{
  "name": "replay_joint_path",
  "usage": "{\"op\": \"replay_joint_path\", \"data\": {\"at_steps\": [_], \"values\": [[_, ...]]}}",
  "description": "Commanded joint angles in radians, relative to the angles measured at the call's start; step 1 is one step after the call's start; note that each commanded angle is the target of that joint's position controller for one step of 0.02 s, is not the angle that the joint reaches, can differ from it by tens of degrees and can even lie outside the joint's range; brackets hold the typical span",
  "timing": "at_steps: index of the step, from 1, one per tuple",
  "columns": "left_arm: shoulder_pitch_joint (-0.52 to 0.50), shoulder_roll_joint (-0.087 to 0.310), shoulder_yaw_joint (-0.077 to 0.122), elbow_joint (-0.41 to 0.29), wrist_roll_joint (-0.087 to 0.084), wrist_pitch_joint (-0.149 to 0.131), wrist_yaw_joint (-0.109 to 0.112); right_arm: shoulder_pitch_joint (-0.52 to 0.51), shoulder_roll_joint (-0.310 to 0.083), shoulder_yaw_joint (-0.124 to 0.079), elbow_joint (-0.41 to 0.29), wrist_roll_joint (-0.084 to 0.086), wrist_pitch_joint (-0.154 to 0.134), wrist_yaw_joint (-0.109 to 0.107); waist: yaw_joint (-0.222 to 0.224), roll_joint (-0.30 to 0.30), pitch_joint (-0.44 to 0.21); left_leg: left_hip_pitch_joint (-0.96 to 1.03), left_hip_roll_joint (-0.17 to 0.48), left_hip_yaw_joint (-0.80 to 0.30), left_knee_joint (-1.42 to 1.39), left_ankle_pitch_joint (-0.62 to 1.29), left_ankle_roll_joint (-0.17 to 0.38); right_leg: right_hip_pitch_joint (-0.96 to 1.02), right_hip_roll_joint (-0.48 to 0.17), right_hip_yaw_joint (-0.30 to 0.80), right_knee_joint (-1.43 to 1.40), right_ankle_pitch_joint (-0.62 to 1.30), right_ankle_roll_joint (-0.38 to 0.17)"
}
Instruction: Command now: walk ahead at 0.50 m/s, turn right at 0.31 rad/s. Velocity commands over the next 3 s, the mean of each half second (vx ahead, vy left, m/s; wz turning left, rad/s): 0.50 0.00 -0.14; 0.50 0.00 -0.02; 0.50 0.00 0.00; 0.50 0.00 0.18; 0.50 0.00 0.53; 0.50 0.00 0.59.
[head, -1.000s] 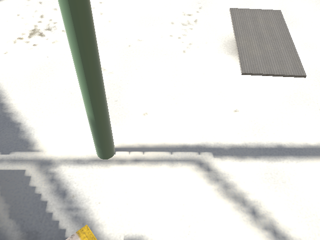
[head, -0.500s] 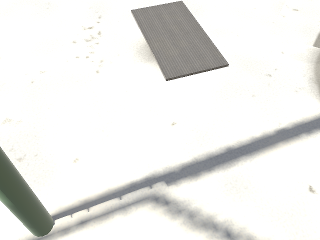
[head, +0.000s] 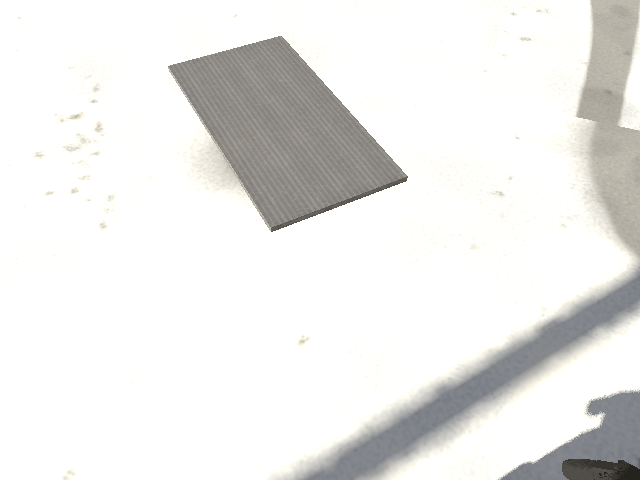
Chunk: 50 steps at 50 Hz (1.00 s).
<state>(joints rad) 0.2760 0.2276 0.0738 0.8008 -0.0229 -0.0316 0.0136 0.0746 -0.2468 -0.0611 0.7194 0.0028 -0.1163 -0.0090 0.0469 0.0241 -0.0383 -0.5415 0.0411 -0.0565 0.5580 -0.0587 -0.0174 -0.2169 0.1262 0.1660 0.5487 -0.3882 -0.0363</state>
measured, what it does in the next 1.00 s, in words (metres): walks ahead: right foot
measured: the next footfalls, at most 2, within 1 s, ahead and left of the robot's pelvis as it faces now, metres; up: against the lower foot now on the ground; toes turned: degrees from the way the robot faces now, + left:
right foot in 0.54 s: +0.42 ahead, -0.12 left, +0.00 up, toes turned -2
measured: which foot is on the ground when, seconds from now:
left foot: down 0.00-0.54, up 0.56-1.00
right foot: down 0.00-0.02, up 0.04-0.52, down 0.54-1.00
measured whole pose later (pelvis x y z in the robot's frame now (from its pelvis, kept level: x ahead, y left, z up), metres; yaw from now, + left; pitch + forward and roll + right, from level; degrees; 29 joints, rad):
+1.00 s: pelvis +0.51 +0.01 +0.01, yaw -1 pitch +3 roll -3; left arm 0.39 0.26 0.08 0.90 -0.03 -0.06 0.00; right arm 0.00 -0.25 -0.04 0.76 0.01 -0.09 0.04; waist 0.09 0.04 0.00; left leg -0.54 0.05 0.00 0.51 -0.04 0.05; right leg 0.00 0.02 -0.02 0.31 -0.36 0.01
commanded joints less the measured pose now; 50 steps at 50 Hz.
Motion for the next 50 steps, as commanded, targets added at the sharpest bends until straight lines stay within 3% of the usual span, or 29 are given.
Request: {"op": "replay_joint_path", "data": {"at_steps": [1, 2, 3, 4, 5, 6, 9, 10, 13, 16, 18, 22, 24, 25, 26, 27, 28, 29, 30, 31, 32, 33, 36, 38, 41, 44, 47, 49, 50], "values": [[-0.018, 0.042, 0.004, -0.069, 0.008, -0.018, -0.006, 0.239, -0.154, -0.055, 0.001, -0.009, -0.018, 0.000, -0.138, -0.028, -0.114, 0.453, 0.100, -0.084, -0.029, -0.004, 0.096, -0.194, -0.128, 0.094, 0.193, 0.166, -0.090], [0.097, 0.002, -0.009, -0.083, -0.019, -0.033, -0.009, 0.381, -0.257, -0.084, 0.050, -0.028, -0.017, 0.006, -0.119, 0.328, -0.223, 0.730, 0.316, -0.531, -0.161, -0.220, 0.279, -0.479, 0.012, -0.041, 0.565, -0.103, -0.028], [0.074, 0.074, 0.003, -0.074, -0.016, -0.040, -0.009, 0.410, -0.198, -0.072, 0.050, -0.008, -0.018, 0.011, -0.146, 0.281, -0.213, 0.775, 0.369, -0.755, -0.247, -0.497, 0.307, -0.655, -0.025, 0.013, 0.733, -0.193, -0.021], [-0.032, 0.121, 0.014, -0.091, -0.015, -0.039, -0.007, 0.355, -0.152, -0.058, 0.033, -0.005, -0.015, 0.008, -0.166, 0.166, -0.090, 0.696, 0.338, -0.651, -0.256, -0.524, 0.269, -0.727, -0.063, 0.029, 0.798, -0.101, -0.032], [-0.091, 0.109, 0.010, -0.106, -0.001, -0.035, -0.003, 0.285, -0.141, -0.051, 0.018, -0.015, -0.006, 0.005, -0.140, 0.080, -0.039, 0.592, 0.293, -0.521, -0.256, -0.428, 0.241, -0.707, -0.109, -0.016, 0.774, -0.008, -0.034], [-0.115, 0.100, 0.011, -0.116, 0.016, -0.036, -0.004, 0.230, -0.122, -0.044, 0.015, -0.017, 0.000, 0.006, -0.111, 0.047, 0.000, 0.493, 0.255, -0.431, -0.270, -0.298, 0.237, -0.667, -0.145, -0.038, 0.701, 0.057, -0.033], [-0.072, 0.075, 0.015, -0.105, 0.013, -0.029, -0.008, 0.196, -0.087, -0.029, 0.027, -0.005, 0.000, 0.010, -0.053, 0.085, -0.019, 0.383, 0.182, -0.268, -0.318, -0.076, 0.220, -0.515, -0.186, -0.088, 0.560, 0.112, -0.013], [-0.079, 0.060, 0.009, -0.113, 0.020, -0.028, -0.005, 0.219, -0.122, -0.039, 0.036, -0.003, -0.001, 0.004, -0.055, 0.069, -0.016, 0.381, 0.189, -0.235, -0.344, -0.047, 0.230, -0.516, -0.196, -0.095, 0.516, 0.147, -0.006], [-0.164, 0.050, 0.003, -0.137, 0.018, -0.034, -0.001, 0.259, -0.137, -0.046, 0.065, 0.006, 0.003, -0.007, -0.074, 0.046, 0.000, 0.421, 0.191, -0.167, -0.373, 0.074, 0.232, -0.533, -0.208, -0.110, 0.326, 0.260, 0.018], [-0.236, 0.031, -0.006, -0.148, 0.011, -0.042, -0.013, 0.286, -0.148, -0.048, 0.087, 0.014, 0.013, -0.009, -0.098, 0.063, 0.010, 0.425, 0.163, -0.081, -0.376, 0.110, 0.213, -0.463, -0.188, -0.140, 0.156, 0.371, 0.029], [-0.289, 0.037, -0.002, -0.155, 0.005, -0.045, -0.025, 0.301, -0.134, -0.043, 0.106, 0.021, 0.018, -0.003, -0.115, 0.090, 0.022, 0.423, 0.146, -0.052, -0.354, 0.112, 0.199, -0.417, -0.166, -0.154, 0.070, 0.426, 0.030], [-0.373, 0.057, 0.000, -0.181, -0.005, -0.055, -0.043, 0.313, -0.170, -0.054, 0.130, 0.027, 0.028, 0.000, -0.131, 0.089, 0.050, 0.485, 0.202, -0.089, -0.303, 0.130, 0.195, -0.389, -0.151, -0.169, -0.021, 0.346, -0.006], [-0.341, 0.070, 0.006, -0.175, 0.003, -0.063, -0.050, 0.322, -0.174, -0.055, 0.145, 0.032, 0.033, -0.002, -0.107, 0.102, 0.033, 0.531, 0.203, -0.079, -0.231, 0.274, 0.181, -0.312, -0.124, -0.196, -0.076, 0.298, -0.038], [-0.267, 0.087, 0.018, -0.151, 0.010, -0.065, -0.049, 0.308, -0.177, -0.054, 0.149, 0.035, 0.036, -0.003, -0.060, 0.100, -0.007, 0.525, 0.179, -0.051, -0.144, 0.422, 0.163, -0.184, -0.096, -0.224, -0.125, 0.321, -0.060], [-0.129, 0.133, 0.040, -0.108, 0.017, -0.066, -0.043, 0.296, -0.165, -0.048, 0.146, 0.034, 0.035, -0.004, 0.003, 0.087, -0.093, 0.456, 0.138, -0.013, 0.007, 0.503, 0.138, 0.040, -0.108, -0.204, -0.116, 0.350, -0.096], [0.081, 0.219, 0.064, -0.072, 0.032, -0.064, -0.032, 0.261, -0.125, -0.028, 0.113, 0.010, 0.029, -0.005, 0.090, -0.019, -0.241, 0.243, 0.083, 0.037, 0.312, 0.253, 0.096, 0.353, -0.312, 0.021, -0.079, 0.411, -0.177], [0.123, 0.286, 0.072, -0.049, 0.029, -0.060, -0.034, 0.368, -0.025, 0.007, 0.095, 0.011, 0.006, 0.003, 0.031, -0.289, -0.336, -0.157, -0.073, 0.035, 0.634, -0.441, 0.044, 0.652, -0.530, 0.450, -0.157, 0.304, -0.344], [0.147, 0.196, 0.050, -0.043, 0.016, -0.051, -0.030, 0.325, -0.124, -0.015, 0.110, 0.033, -0.011, 0.011, 0.068, -0.232, -0.309, -0.275, -0.031, -0.058, 0.754, -0.499, 0.048, 0.625, -0.513, 0.494, -0.211, 0.174, -0.333], [0.064, 0.153, 0.035, -0.054, 0.010, -0.049, -0.027, 0.237, -0.161, -0.024, 0.086, 0.042, -0.017, 0.015, 0.059, -0.188, -0.180, -0.321, 0.017, -0.037, 0.759, -0.407, 0.056, 0.509, -0.465, 0.342, -0.231, 0.196, -0.285], [-0.002, 0.132, 0.026, -0.065, 0.015, -0.047, -0.029, 0.182, -0.149, -0.023, 0.078, 0.029, -0.016, 0.012, 0.032, -0.108, -0.113, -0.280, 0.057, -0.016, 0.711, -0.328, 0.054, 0.368, -0.420, 0.245, -0.260, 0.264, -0.255], [-0.048, 0.109, 0.019, -0.069, 0.020, -0.048, -0.032, 0.153, -0.139, -0.026, 0.070, 0.010, -0.012, 0.007, 0.004, -0.081, -0.057, -0.238, 0.078, -0.012, 0.646, -0.279, 0.045, 0.251, -0.388, 0.188, -0.295, 0.329, -0.240], [-0.069, 0.090, 0.011, -0.067, 0.028, -0.050, -0.033, 0.157, -0.125, -0.026, 0.067, 0.007, -0.003, 0.007, -0.027, -0.093, -0.035, -0.185, 0.095, -0.016, 0.612, -0.253, 0.040, 0.173, -0.364, 0.146, -0.326, 0.374, -0.232], [-0.062, 0.114, 0.018, -0.044, 0.017, -0.064, -0.030, 0.150, -0.077, -0.016, 0.055, 0.007, 0.022, 0.005, -0.064, -0.098, -0.001, -0.156, 0.108, 0.000, 0.492, -0.209, 0.019, 0.071, -0.355, 0.065, -0.383, 0.444, -0.238], [-0.045, 0.144, 0.027, -0.031, 0.014, -0.066, -0.023, 0.085, -0.062, -0.006, 0.037, -0.002, 0.028, 0.005, -0.054, -0.082, 0.021, -0.150, 0.104, 0.012, 0.359, -0.099, 0.010, 0.039, -0.338, 0.007, -0.400, 0.465, -0.225], [-0.004, 0.166, 0.031, -0.009, 0.007, -0.063, -0.018, -0.012, -0.047, 0.005, 0.019, 0.004, 0.025, 0.016, -0.021, -0.082, 0.039, -0.078, 0.070, 0.038, 0.154, 0.075, 0.015, 0.016, -0.301, -0.068, -0.405, 0.448, -0.186], [0.058, 0.183, 0.034, 0.021, -0.003, -0.060, -0.019, -0.104, -0.063, 0.007, -0.005, 0.015, 0.024, 0.027, 0.014, -0.086, 0.053, -0.046, 0.043, 0.044, 0.047, 0.127, 0.020, 0.070, -0.320, -0.067, -0.385, 0.389, -0.170], [0.083, 0.197, 0.038, 0.044, -0.005, -0.049, -0.015, -0.149, -0.089, 0.003, -0.030, 0.016, 0.019, 0.043, 0.015, -0.095, 0.069, -0.044, 0.032, 0.038, -0.018, 0.052, 0.052, 0.159, -0.366, -0.043, -0.335, 0.386, -0.149], [0.074, 0.208, 0.040, 0.052, -0.004, -0.038, -0.011, -0.098, -0.114, -0.006, -0.020, 0.014, 0.015, 0.047, -0.025, -0.109, 0.048, 0.047, 0.009, 0.061, -0.057, -0.009, 0.079, 0.195, -0.371, -0.047, -0.263, 0.491, -0.124], [0.066, 0.202, 0.037, 0.052, -0.004, -0.033, -0.009, -0.007, -0.139, -0.021, 0.008, 0.009, 0.015, 0.044, -0.073, -0.101, -0.002, 0.176, -0.020, 0.088, -0.081, -0.021, 0.100, 0.192, -0.335, -0.079, -0.155, 0.630, -0.104]]}}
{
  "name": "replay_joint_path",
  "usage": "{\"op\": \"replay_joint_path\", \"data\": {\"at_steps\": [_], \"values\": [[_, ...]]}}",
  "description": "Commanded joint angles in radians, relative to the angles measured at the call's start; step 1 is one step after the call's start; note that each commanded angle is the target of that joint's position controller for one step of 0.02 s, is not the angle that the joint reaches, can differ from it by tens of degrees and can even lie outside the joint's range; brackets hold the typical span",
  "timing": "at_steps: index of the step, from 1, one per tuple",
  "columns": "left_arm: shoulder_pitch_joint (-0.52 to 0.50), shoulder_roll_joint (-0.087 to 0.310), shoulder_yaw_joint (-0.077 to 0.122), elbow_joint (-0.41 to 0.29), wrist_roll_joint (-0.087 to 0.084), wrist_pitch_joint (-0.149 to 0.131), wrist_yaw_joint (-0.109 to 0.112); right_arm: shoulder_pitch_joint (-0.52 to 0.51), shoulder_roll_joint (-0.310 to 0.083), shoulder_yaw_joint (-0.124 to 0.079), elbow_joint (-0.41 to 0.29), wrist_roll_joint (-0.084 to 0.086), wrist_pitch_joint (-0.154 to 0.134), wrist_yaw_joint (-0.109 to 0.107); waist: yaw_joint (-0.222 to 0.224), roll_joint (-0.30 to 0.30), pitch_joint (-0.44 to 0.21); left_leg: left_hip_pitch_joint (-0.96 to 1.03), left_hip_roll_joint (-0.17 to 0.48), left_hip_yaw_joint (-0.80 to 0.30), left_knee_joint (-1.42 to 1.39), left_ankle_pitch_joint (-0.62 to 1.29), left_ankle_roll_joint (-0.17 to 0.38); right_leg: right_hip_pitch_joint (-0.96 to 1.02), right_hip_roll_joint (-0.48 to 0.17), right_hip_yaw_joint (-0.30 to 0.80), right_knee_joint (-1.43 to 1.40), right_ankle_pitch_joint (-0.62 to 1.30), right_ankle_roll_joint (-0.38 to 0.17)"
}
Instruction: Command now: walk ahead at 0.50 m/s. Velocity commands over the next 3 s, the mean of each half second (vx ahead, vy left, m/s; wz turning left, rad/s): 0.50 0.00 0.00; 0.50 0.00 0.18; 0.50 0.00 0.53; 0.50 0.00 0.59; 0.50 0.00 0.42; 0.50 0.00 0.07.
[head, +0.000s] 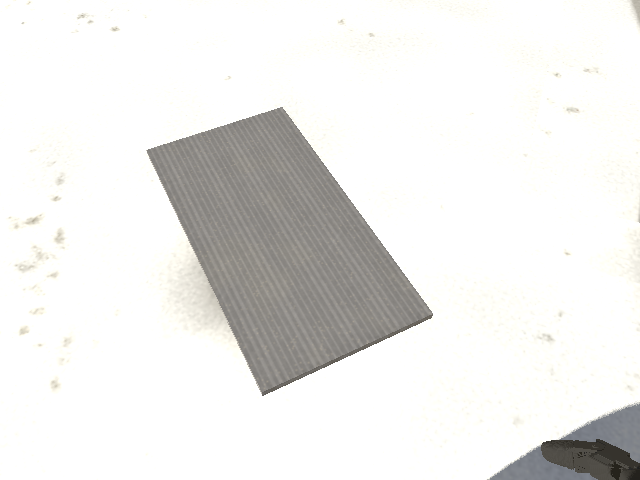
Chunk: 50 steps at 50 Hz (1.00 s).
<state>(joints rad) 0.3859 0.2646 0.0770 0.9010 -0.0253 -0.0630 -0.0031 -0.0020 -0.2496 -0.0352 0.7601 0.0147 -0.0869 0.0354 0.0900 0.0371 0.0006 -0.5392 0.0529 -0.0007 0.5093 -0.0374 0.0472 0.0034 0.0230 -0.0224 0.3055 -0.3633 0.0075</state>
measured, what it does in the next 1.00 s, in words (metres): walks ahead: left foot, then right foot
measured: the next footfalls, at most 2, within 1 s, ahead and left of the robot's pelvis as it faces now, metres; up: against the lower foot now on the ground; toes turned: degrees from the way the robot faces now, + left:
left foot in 0.02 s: +0.18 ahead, +0.12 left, +0.00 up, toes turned +2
right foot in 0.56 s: +0.45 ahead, -0.12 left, +0.00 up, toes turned -2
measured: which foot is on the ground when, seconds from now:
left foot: up 0.00-0.00, down 0.02-0.56, up 0.58-1.00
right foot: down 0.00-0.04, up 0.06-0.54, down 0.56-1.00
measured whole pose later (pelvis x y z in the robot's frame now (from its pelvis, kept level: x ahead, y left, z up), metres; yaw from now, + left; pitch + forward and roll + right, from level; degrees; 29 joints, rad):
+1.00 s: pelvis +0.51 -0.02 +0.01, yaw +7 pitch +2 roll -2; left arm 0.31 0.25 0.06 0.94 0.00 -0.08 0.01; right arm 0.10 -0.26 -0.06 0.83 0.02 -0.04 0.03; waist 0.06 0.04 0.01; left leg -0.69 0.09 -0.03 0.70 0.02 0.03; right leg 0.07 0.04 -0.16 0.17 -0.26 -0.03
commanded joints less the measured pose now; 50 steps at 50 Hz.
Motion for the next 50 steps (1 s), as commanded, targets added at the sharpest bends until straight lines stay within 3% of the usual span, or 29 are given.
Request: {"op": "replay_joint_path", "data": {"at_steps": [1, 2, 3, 4, 5, 6, 7, 9, 11, 14, 17, 18, 23, 26, 27, 28, 29, 30, 31, 32, 33, 34, 35, 37, 41, 45, 47, 50], "values": [[-0.041, 0.132, 0.021, -0.056, 0.008, -0.002, 0.014, 0.240, -0.186, -0.069, 0.015, -0.011, -0.014, -0.005, -0.185, -0.061, -0.151, 0.419, 0.010, -0.010, -0.001, 0.012, 0.065, -0.126, -0.174, 0.059, 0.303, 0.584, -0.108], [0.035, 0.052, -0.005, -0.083, 0.020, -0.014, 0.015, 0.379, -0.285, -0.091, 0.035, -0.031, -0.011, -0.010, -0.189, 0.133, -0.305, 0.810, 0.251, -0.360, -0.009, -0.016, 0.184, -0.475, -0.052, -0.016, 0.691, 0.259, -0.039], [0.063, 0.032, -0.017, -0.072, 0.012, -0.034, 0.012, 0.433, -0.260, -0.086, 0.053, -0.011, -0.004, -0.005, -0.196, 0.276, -0.401, 0.931, 0.345, -0.708, -0.163, -0.213, 0.272, -0.695, 0.021, 0.078, 0.908, -0.202, -0.019], [0.002, 0.118, 0.005, -0.078, -0.010, -0.045, 0.009, 0.377, -0.206, -0.067, 0.039, -0.003, -0.004, -0.006, -0.199, 0.169, -0.284, 0.848, 0.326, -0.655, -0.189, -0.335, 0.235, -0.809, -0.039, 0.128, 1.008, -0.177, -0.029], [-0.090, 0.130, 0.006, -0.103, -0.013, -0.046, 0.005, 0.306, -0.176, -0.057, 0.021, -0.006, -0.005, -0.010, -0.188, 0.091, -0.180, 0.714, 0.287, -0.525, -0.208, -0.303, 0.211, -0.825, -0.081, 0.106, 0.995, -0.087, -0.044], [-0.130, 0.120, 0.007, -0.112, -0.002, -0.041, 0.009, 0.239, -0.155, -0.049, 0.016, -0.016, -0.006, -0.009, -0.154, 0.033, -0.103, 0.566, 0.249, -0.424, -0.237, -0.225, 0.197, -0.788, -0.121, 0.087, 0.935, -0.008, -0.044], [-0.130, 0.123, 0.014, -0.103, 0.017, -0.026, 0.014, 0.202, -0.121, -0.041, 0.012, -0.031, -0.014, -0.007, -0.123, 0.048, -0.070, 0.460, 0.217, -0.353, -0.268, -0.158, 0.182, -0.719, -0.156, 0.097, 0.871, 0.044, -0.045], [-0.102, 0.090, 0.013, -0.093, 0.016, -0.005, 0.014, 0.186, -0.109, -0.039, 0.020, -0.030, -0.024, -0.006, -0.087, 0.071, -0.050, 0.365, 0.187, -0.286, -0.326, -0.097, 0.183, -0.636, -0.170, 0.094, 0.813, 0.094, -0.037], [-0.133, 0.076, 0.011, -0.101, 0.019, 0.003, 0.015, 0.207, -0.131, -0.047, 0.038, -0.024, -0.029, -0.013, -0.081, 0.049, -0.026, 0.355, 0.178, -0.229, -0.362, -0.021, 0.192, -0.658, -0.173, 0.087, 0.741, 0.163, -0.023], [-0.232, 0.061, 0.006, -0.123, 0.024, 0.000, 0.012, 0.250, -0.149, -0.054, 0.064, -0.017, -0.024, -0.028, -0.102, 0.021, 0.000, 0.386, 0.158, -0.153, -0.378, 0.068, 0.176, -0.692, -0.170, 0.079, 0.560, 0.318, -0.007], [-0.323, 0.037, -0.005, -0.142, 0.018, -0.008, 0.004, 0.293, -0.170, -0.057, 0.087, -0.004, -0.017, -0.034, -0.130, 0.013, 0.015, 0.403, 0.138, -0.101, -0.381, 0.070, 0.154, -0.656, -0.138, 0.057, 0.396, 0.430, -0.005], [-0.362, 0.035, -0.009, -0.148, 0.014, -0.007, -0.001, 0.311, -0.164, -0.053, 0.099, -0.008, -0.020, -0.036, -0.142, 0.008, 0.021, 0.418, 0.139, -0.090, -0.374, 0.061, 0.149, -0.648, -0.127, 0.047, 0.359, 0.452, -0.004], [-0.485, 0.050, -0.018, -0.194, 0.007, -0.015, -0.028, 0.375, -0.180, -0.055, 0.147, 0.001, -0.005, -0.037, -0.175, 0.033, 0.062, 0.537, 0.195, -0.103, -0.312, 0.069, 0.147, -0.653, -0.100, 0.034, 0.242, 0.371, -0.030], [-0.430, 0.089, -0.006, -0.190, 0.008, -0.030, -0.035, 0.359, -0.212, -0.068, 0.158, 0.012, 0.016, -0.043, -0.123, 0.062, 0.033, 0.589, 0.211, -0.105, -0.215, 0.265, 0.120, -0.534, -0.064, 0.007, 0.179, 0.268, -0.073], [-0.332, 0.112, 0.008, -0.158, 0.013, -0.033, -0.032, 0.338, -0.207, -0.066, 0.155, 0.015, 0.021, -0.045, -0.067, 0.058, -0.025, 0.576, 0.179, -0.071, -0.110, 0.420, 0.101, -0.384, -0.032, -0.025, 0.140, 0.288, -0.095], [-0.164, 0.166, 0.034, -0.105, 0.018, -0.033, -0.024, 0.334, -0.177, -0.055, 0.148, 0.008, 0.023, -0.047, -0.002, 0.031, -0.138, 0.484, 0.125, -0.028, 0.082, 0.443, 0.071, -0.126, -0.053, -0.001, 0.161, 0.328, -0.132], [0.004, 0.246, 0.054, -0.076, 0.031, -0.029, -0.013, 0.350, -0.119, -0.033, 0.117, -0.013, 0.016, -0.048, 0.038, -0.111, -0.287, 0.215, 0.040, 0.033, 0.425, 0.128, 0.020, 0.201, -0.275, 0.281, 0.174, 0.331, -0.218], [0.021, 0.265, 0.053, -0.063, 0.024, -0.023, -0.019, 0.435, -0.044, -0.011, 0.118, -0.007, -0.007, -0.041, -0.009, -0.338, -0.370, -0.106, -0.109, -0.028, 0.674, -0.532, -0.019, 0.410, -0.425, 0.685, 0.052, 0.188, -0.343], [-0.008, 0.177, 0.029, -0.071, 0.012, -0.021, -0.019, 0.364, -0.148, -0.036, 0.119, 0.013, -0.022, -0.033, 0.018, -0.232, -0.289, -0.219, -0.047, -0.113, 0.779, -0.533, -0.011, 0.356, -0.391, 0.654, 0.015, 0.071, -0.311], [-0.082, 0.144, 0.018, -0.085, 0.010, -0.022, -0.016, 0.288, -0.174, -0.044, 0.097, 0.026, -0.032, -0.028, 0.004, -0.185, -0.167, -0.256, 0.003, -0.087, 0.771, -0.436, 0.001, 0.225, -0.356, 0.510, -0.009, 0.098, -0.270], [-0.147, 0.127, 0.012, -0.096, 0.019, -0.022, -0.018, 0.248, -0.161, -0.044, 0.092, 0.019, -0.032, -0.034, -0.026, -0.108, -0.104, -0.218, 0.046, -0.064, 0.725, -0.347, 0.000, 0.090, -0.315, 0.422, -0.042, 0.155, -0.249], [-0.185, 0.102, 0.005, -0.101, 0.026, -0.026, -0.021, 0.234, -0.153, -0.049, 0.089, 0.007, -0.026, -0.038, -0.052, -0.100, -0.055, -0.177, 0.072, -0.062, 0.671, -0.292, -0.007, -0.015, -0.287, 0.362, -0.077, 0.227, -0.242], [-0.206, 0.079, -0.002, -0.100, 0.035, -0.030, -0.022, 0.257, -0.136, -0.050, 0.097, 0.007, -0.013, -0.037, -0.082, -0.114, -0.048, -0.122, 0.091, -0.072, 0.648, -0.257, -0.009, -0.075, -0.268, 0.308, -0.109, 0.261, -0.233], [-0.203, 0.087, 0.002, -0.084, 0.033, -0.043, -0.020, 0.277, -0.098, -0.045, 0.103, 0.012, 0.012, -0.040, -0.102, -0.121, -0.034, -0.096, 0.103, -0.072, 0.608, -0.220, -0.021, -0.133, -0.261, 0.230, -0.156, 0.315, -0.235], [-0.154, 0.120, 0.011, -0.045, 0.041, -0.050, -0.002, 0.197, -0.093, -0.047, 0.074, 0.008, 0.028, -0.041, -0.086, -0.092, 0.010, -0.185, 0.083, -0.109, 0.469, -0.040, -0.043, -0.123, -0.256, 0.097, -0.192, 0.411, -0.220], [-0.137, 0.126, 0.006, -0.029, 0.035, -0.044, 0.009, 0.095, -0.076, -0.039, 0.036, 0.007, 0.026, -0.025, -0.054, -0.090, 0.046, -0.175, 0.056, -0.070, 0.279, 0.107, -0.036, -0.097, -0.235, -0.019, -0.211, 0.418, -0.177], [-0.101, 0.142, 0.009, -0.012, 0.030, -0.036, 0.014, 0.022, -0.055, -0.026, 0.002, 0.002, 0.028, -0.015, -0.024, -0.078, 0.071, -0.179, 0.048, -0.029, 0.210, 0.101, -0.028, -0.053, -0.254, -0.051, -0.218, 0.434, -0.171], [-0.051, 0.152, 0.014, 0.011, 0.022, -0.016, 0.016, -0.045, -0.053, -0.020, -0.047, 0.004, 0.029, 0.006, -0.005, -0.077, 0.087, -0.220, 0.033, 0.010, 0.162, 0.022, -0.007, 0.076, -0.298, -0.081, -0.166, 0.528, -0.165]]}}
